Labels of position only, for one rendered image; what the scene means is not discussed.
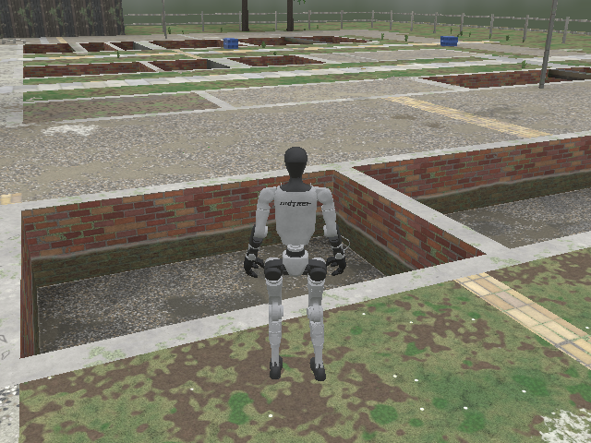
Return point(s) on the robot left upper arm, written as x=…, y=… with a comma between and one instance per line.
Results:
x=266, y=196

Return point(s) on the left robot forearm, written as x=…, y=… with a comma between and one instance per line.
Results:
x=253, y=246

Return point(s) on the robot left hand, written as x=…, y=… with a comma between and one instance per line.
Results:
x=248, y=264

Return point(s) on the robot right upper arm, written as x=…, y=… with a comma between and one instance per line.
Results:
x=324, y=196

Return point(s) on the right robot thigh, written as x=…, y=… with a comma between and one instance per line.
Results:
x=317, y=271

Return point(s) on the robot right shin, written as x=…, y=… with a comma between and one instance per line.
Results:
x=317, y=338

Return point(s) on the robot right hand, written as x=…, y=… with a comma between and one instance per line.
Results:
x=335, y=262

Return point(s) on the right robot forearm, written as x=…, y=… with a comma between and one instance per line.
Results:
x=336, y=244

